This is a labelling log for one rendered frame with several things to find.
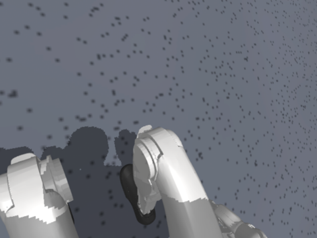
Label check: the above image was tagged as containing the right robot foot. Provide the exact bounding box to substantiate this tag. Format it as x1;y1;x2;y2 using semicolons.
119;164;156;225

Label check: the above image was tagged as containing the right robot hand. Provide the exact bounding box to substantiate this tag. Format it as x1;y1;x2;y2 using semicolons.
209;199;244;238

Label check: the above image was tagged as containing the right robot arm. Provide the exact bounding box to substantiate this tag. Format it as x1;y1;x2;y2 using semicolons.
234;223;267;238

